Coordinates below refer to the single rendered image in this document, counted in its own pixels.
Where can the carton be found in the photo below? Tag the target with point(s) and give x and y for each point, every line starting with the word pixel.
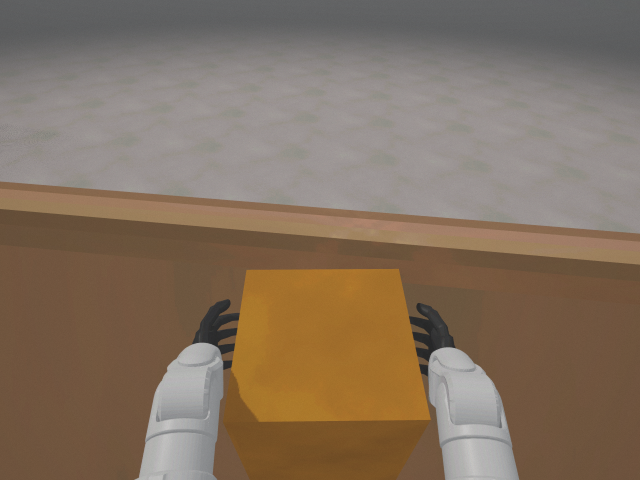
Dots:
pixel 325 382

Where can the right robot hand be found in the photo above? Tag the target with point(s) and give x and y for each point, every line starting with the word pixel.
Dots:
pixel 438 337

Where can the left robot hand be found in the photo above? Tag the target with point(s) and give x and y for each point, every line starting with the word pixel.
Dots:
pixel 211 323

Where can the left robot forearm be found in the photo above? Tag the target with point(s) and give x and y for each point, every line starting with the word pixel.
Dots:
pixel 183 424

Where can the right robot forearm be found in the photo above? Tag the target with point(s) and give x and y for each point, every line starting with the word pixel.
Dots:
pixel 472 426

